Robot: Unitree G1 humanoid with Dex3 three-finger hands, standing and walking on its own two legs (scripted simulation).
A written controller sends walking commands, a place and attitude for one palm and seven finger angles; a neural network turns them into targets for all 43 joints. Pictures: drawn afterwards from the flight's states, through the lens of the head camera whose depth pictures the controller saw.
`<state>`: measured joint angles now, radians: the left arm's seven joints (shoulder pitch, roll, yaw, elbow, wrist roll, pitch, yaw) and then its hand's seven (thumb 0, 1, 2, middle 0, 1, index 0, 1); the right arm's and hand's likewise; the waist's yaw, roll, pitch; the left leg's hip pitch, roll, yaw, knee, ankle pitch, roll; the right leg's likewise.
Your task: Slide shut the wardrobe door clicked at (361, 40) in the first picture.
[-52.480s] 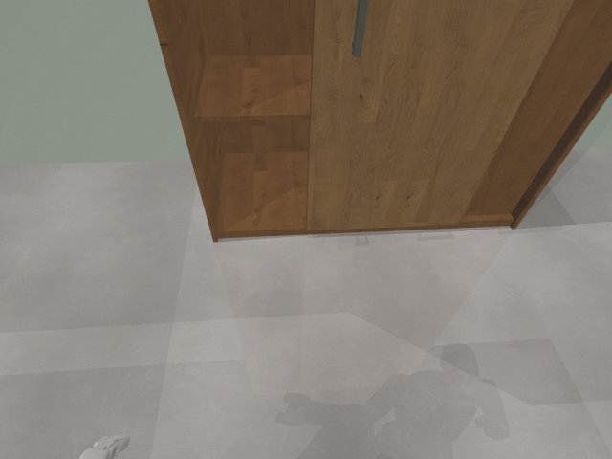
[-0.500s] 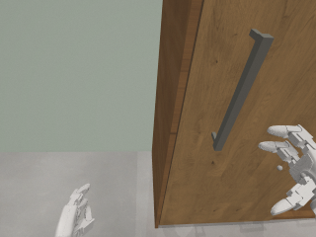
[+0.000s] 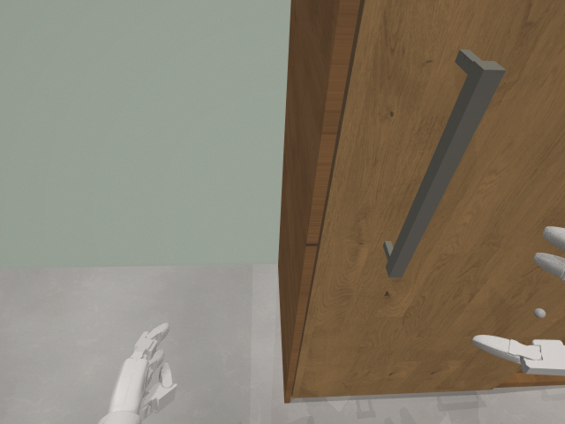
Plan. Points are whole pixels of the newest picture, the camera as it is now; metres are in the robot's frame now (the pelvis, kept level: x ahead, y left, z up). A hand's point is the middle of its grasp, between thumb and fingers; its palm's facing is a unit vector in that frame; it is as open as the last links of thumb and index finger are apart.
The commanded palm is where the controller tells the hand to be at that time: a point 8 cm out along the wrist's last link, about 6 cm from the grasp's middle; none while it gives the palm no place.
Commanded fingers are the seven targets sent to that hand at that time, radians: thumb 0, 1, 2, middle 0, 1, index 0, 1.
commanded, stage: draw the hand back to the body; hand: right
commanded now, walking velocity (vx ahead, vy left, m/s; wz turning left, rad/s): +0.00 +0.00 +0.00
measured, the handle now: (423, 186) +0.34 -0.18 +0.21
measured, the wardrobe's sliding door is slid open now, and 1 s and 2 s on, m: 0.00 0.00 0.00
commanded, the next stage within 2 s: step back with the hand held close in 0.84 s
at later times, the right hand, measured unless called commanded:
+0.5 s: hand (537, 294) +0.21 -0.27 +0.17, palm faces +0.45 +0.81 -0.38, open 8.4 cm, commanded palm +0.16 -0.30 +0.19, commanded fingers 0.00 -0.90 -0.90 0.20 0.30 0.20 0.30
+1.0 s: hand (542, 299) +0.20 -0.27 +0.18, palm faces +0.45 +0.81 -0.37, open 7.4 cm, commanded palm +0.15 -0.30 +0.19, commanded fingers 0.00 -0.90 -0.90 0.20 0.30 0.20 0.30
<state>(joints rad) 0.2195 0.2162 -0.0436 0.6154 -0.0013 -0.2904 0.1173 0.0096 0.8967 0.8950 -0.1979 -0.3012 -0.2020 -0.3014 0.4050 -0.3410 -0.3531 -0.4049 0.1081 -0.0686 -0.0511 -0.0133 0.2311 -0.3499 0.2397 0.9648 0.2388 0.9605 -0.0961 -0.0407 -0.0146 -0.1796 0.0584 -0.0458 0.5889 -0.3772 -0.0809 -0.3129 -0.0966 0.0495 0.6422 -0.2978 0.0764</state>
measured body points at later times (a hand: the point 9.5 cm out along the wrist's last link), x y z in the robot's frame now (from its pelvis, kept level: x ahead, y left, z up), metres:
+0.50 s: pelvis +0.01 -0.01 +0.01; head -0.01 +0.01 +0.46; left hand +0.19 +0.22 -0.07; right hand +0.18 -0.31 +0.19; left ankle -0.03 +0.18 -0.72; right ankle +0.03 -0.17 -0.72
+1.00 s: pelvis +0.00 +0.00 +0.01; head -0.02 +0.01 +0.46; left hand +0.19 +0.22 -0.06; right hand +0.17 -0.31 +0.20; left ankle -0.04 +0.18 -0.72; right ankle +0.03 -0.17 -0.72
